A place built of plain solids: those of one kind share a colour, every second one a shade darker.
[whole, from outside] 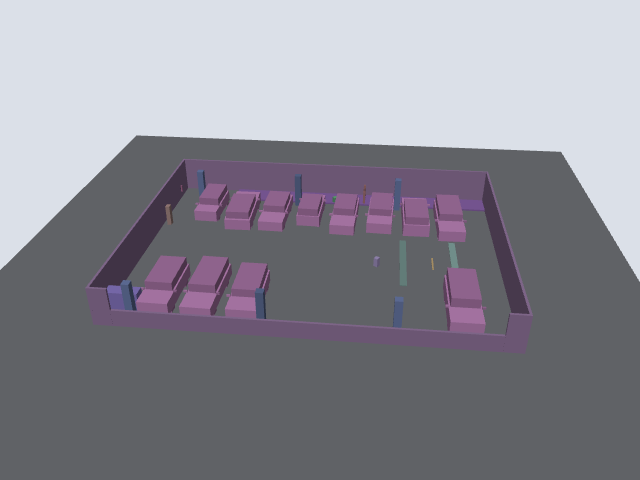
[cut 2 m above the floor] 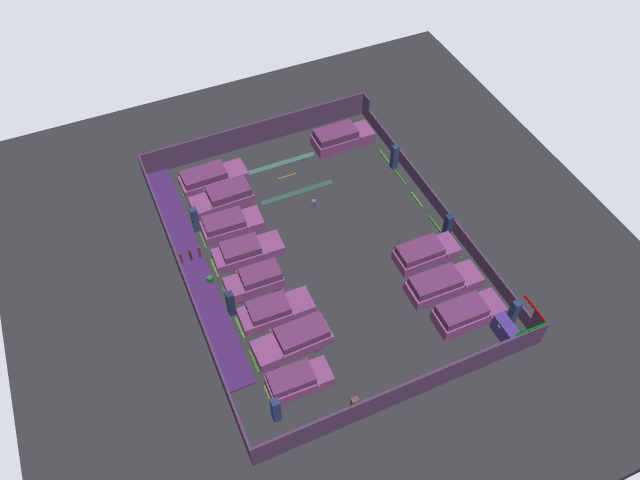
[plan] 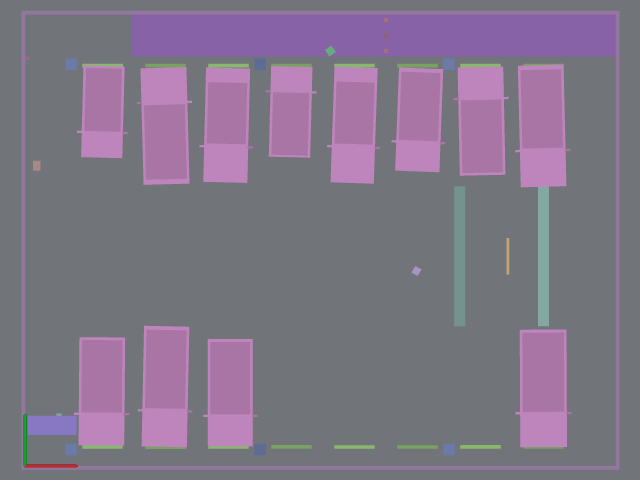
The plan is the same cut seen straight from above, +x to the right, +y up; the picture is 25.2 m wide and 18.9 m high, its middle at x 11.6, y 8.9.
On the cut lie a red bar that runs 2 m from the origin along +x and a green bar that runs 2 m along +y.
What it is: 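An open-sided multi-storey car park deck of the 2000s; 23.2 x 17.8 m, 2.43 m to the soffit, a drive aisle of 6.12 m, bays of 2.48 x 4.8 m, columns of 0.45 m, a walkway of 1.66 m with a kerb of about 0.12 m, a stair door of 0.92 x 2.1 m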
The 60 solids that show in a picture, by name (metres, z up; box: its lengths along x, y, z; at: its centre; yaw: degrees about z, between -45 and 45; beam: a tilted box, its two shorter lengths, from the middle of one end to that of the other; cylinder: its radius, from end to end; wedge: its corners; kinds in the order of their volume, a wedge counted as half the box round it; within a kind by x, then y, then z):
{
 "car_1": {"box": [1.8, 4.26, 0.84], "at": [3.01, 2.94, 0.6], "yaw": -0.5},
 "car_2": {"box": [1.6, 2.86, 0.55], "at": [3.01, 3.53, 1.3], "yaw": -0.5},
 "car_3": {"box": [1.62, 3.61, 0.78], "at": [3.05, 13.95, 0.57], "yaw": -1.5},
 "car_4": {"box": [1.42, 2.49, 0.54], "at": [3.06, 14.42, 1.22], "yaw": -1.5},
 "car_5": {"box": [1.81, 4.59, 0.77], "at": [5.5, 13.39, 0.57], "yaw": 1.5},
 "car_6": {"box": [1.79, 4.75, 0.75], "at": [5.51, 3.13, 0.56], "yaw": -1.2},
 "car_7": {"box": [1.61, 2.94, 0.53], "at": [5.51, 12.76, 1.22], "yaw": 1.5},
 "car_8": {"box": [1.59, 3.1, 0.54], "at": [5.53, 3.81, 1.2], "yaw": -1.2},
 "car_9": {"box": [1.74, 4.51, 0.71], "at": [7.93, 13.42, 0.53], "yaw": -1.4},
 "car_10": {"box": [1.54, 2.41, 0.5], "at": [7.94, 13.89, 1.14], "yaw": -1.4},
 "car_11": {"box": [1.78, 4.22, 0.77], "at": [8.07, 2.89, 0.57]},
 "car_12": {"box": [1.58, 2.84, 0.51], "at": [8.07, 3.46, 1.21]},
 "car_13": {"box": [1.43, 2.47, 0.55], "at": [10.43, 13.47, 1.23], "yaw": -1.5},
 "car_14": {"box": [1.63, 3.57, 0.78], "at": [10.44, 13.95, 0.57], "yaw": -1.5},
 "car_15": {"box": [1.71, 4.56, 0.72], "at": [12.94, 13.42, 0.54], "yaw": -1.9},
 "car_16": {"box": [1.51, 2.45, 0.53], "at": [12.96, 13.9, 1.17], "yaw": -1.9},
 "car_17": {"box": [1.75, 4.07, 0.77], "at": [15.51, 13.63, 0.56], "yaw": -2.1},
 "car_18": {"box": [1.55, 2.69, 0.51], "at": [15.53, 14.16, 1.2], "yaw": -2.1},
 "car_19": {"box": [1.8, 4.26, 0.86], "at": [17.96, 13.58, 0.61], "yaw": 1.2},
 "car_20": {"box": [1.6, 2.87, 0.57], "at": [17.97, 12.98, 1.33], "yaw": 1.2},
 "car_21": {"box": [1.6, 3.09, 0.53], "at": [20.33, 14.06, 1.21], "yaw": 1.4},
 "car_22": {"box": [1.8, 4.79, 0.77], "at": [20.35, 13.39, 0.56], "yaw": 1.4},
 "car_23": {"box": [1.65, 3.13, 0.6], "at": [20.39, 3.69, 1.38], "yaw": 0.2},
 "car_24": {"box": [1.85, 4.63, 0.9], "at": [20.4, 3.06, 0.63], "yaw": 0.2},
 "wall_1": {"box": [0.15, 18.08, 2.51], "at": [-0.07, 8.89, 1.21]},
 "wall_2": {"box": [1.15, 0.15, 2.51], "at": [0.42, -0.07, 1.21]},
 "wall_3": {"box": [21.24, 0.15, 1.11], "at": [11.62, -0.07, 0.51]},
 "wall_4": {"box": [23.54, 0.15, 2.51], "at": [11.62, 17.86, 1.21]},
 "wall_5": {"box": [1.15, 0.15, 2.51], "at": [22.82, -0.07, 1.21]},
 "wall_6": {"box": [0.15, 18.08, 2.51], "at": [23.32, 8.89, 1.21]},
 "walkway_1": {"box": [19.04, 1.66, 0.16], "at": [13.72, 16.95, 0.03]},
 "column_1": {"box": [0.45, 0.45, 2.48], "at": [1.8, 0.65, 1.19]},
 "column_2": {"box": [0.45, 0.45, 2.48], "at": [1.8, 15.82, 1.19]},
 "column_3": {"box": [0.45, 0.45, 2.48], "at": [9.24, 0.65, 1.19]},
 "column_4": {"box": [0.45, 0.45, 2.48], "at": [9.24, 15.82, 1.19]},
 "column_5": {"box": [0.45, 0.45, 2.48], "at": [16.68, 0.65, 1.19]},
 "column_6": {"box": [0.45, 0.45, 2.48], "at": [16.68, 15.82, 1.19]},
 "bike_hold_1": {"box": [1.92, 0.76, 1.29], "at": [1.05, 1.6, 0.59]},
 "wheelstop_1": {"box": [1.6, 0.15, 0.15], "at": [3.04, 0.75, 0.03]},
 "wheelstop_2": {"box": [1.6, 0.15, 0.15], "at": [3.04, 15.77, 0.03]},
 "wheelstop_3": {"box": [1.6, 0.15, 0.15], "at": [5.52, 0.75, 0.03]},
 "wheelstop_4": {"box": [1.6, 0.15, 0.15], "at": [5.52, 15.77, 0.03]},
 "wheelstop_5": {"box": [1.6, 0.15, 0.15], "at": [8.0, 0.75, 0.03]},
 "wheelstop_6": {"box": [1.6, 0.15, 0.15], "at": [8.0, 15.77, 0.03]},
 "wheelstop_7": {"box": [1.6, 0.15, 0.15], "at": [10.48, 0.75, 0.03]},
 "wheelstop_8": {"box": [1.6, 0.15, 0.15], "at": [10.48, 15.77, 0.03]},
 "wheelstop_9": {"box": [1.6, 0.15, 0.15], "at": [12.96, 0.75, 0.03]},
 "wheelstop_10": {"box": [1.6, 0.15, 0.15], "at": [12.96, 15.77, 0.03]},
 "wheelstop_11": {"box": [1.6, 0.15, 0.15], "at": [15.44, 0.75, 0.03]},
 "wheelstop_12": {"box": [1.6, 0.15, 0.15], "at": [15.44, 15.77, 0.03]},
 "wheelstop_13": {"box": [1.6, 0.15, 0.15], "at": [17.92, 0.75, 0.03]},
 "wheelstop_14": {"box": [1.6, 0.15, 0.15], "at": [17.92, 15.77, 0.03]},
 "wheelstop_15": {"box": [1.6, 0.15, 0.15], "at": [20.4, 0.75, 0.03]},
 "wheelstop_16": {"box": [1.6, 0.15, 0.15], "at": [20.4, 15.77, 0.03]},
 "hump_1": {"box": [0.44, 5.52, 0.1], "at": [17.1, 8.26, 0.0]},
 "hump_2": {"box": [0.44, 5.52, 0.1], "at": [20.4, 8.26, 0.0]},
 "pay_station_1": {"box": [0.3, 0.4, 1.5], "at": [0.45, 11.82, 0.7]},
 "wet_floor_sign_1": {"box": [0.28, 0.31, 0.65], "at": [15.4, 7.68, 0.27], "yaw": -31.7},
 "waste_bin_1": {"box": [0.31, 0.31, 0.45], "at": [12.01, 16.34, 0.29], "yaw": 35.0},
 "cable_cover_1": {"box": [0.11, 1.44, 0.07], "at": [19.0, 8.26, -0.02]}
}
